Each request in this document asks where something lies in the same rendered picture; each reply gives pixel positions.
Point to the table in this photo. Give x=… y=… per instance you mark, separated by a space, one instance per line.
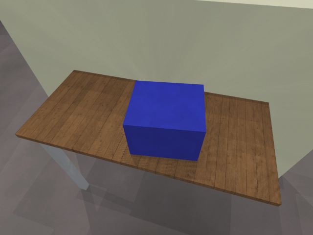
x=85 y=115

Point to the carton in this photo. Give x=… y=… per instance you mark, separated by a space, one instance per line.
x=166 y=120

